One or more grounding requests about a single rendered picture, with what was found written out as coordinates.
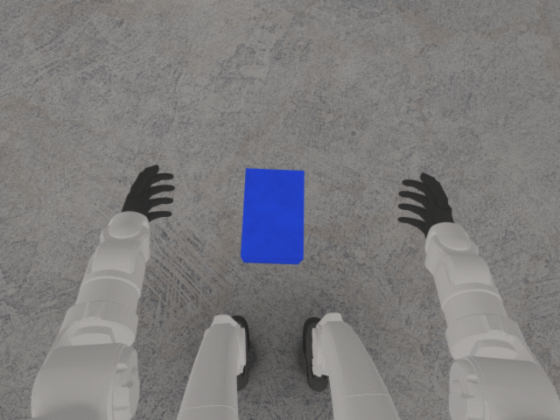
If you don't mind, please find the robot left forearm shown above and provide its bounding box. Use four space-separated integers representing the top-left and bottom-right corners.
31 211 151 418

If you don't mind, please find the robot right hand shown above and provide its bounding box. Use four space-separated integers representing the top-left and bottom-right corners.
398 173 454 238

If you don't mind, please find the right robot thigh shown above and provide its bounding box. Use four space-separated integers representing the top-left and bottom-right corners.
312 321 401 420

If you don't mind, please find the robot right forearm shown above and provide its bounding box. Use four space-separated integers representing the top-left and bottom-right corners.
424 222 560 411

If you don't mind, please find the robot left hand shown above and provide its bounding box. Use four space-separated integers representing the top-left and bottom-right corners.
122 164 175 223

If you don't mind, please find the robot right upper arm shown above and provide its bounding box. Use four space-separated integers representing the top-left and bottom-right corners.
449 355 560 420

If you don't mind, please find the robot left upper arm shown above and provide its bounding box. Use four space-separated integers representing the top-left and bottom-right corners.
25 343 140 420

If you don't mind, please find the carton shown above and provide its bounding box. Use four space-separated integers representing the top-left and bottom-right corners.
241 168 305 264

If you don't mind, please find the right robot foot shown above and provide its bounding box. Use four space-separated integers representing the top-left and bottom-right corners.
303 317 328 392

